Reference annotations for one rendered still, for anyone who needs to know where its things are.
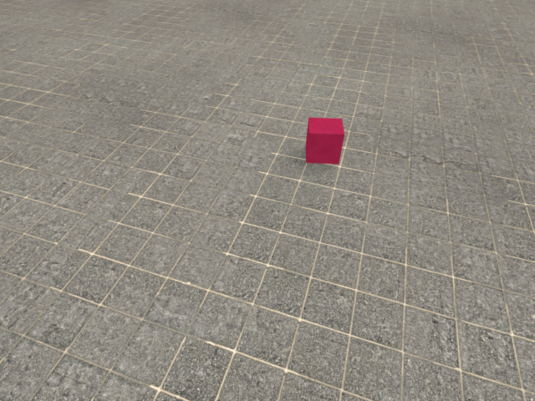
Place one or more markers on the carton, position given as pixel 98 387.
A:
pixel 324 141

